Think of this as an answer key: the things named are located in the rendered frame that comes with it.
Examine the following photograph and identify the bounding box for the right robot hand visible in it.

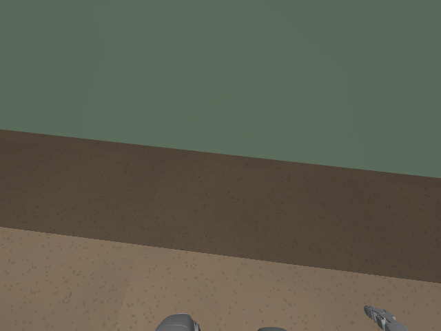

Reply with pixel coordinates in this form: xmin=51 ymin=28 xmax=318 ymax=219
xmin=364 ymin=305 xmax=409 ymax=331

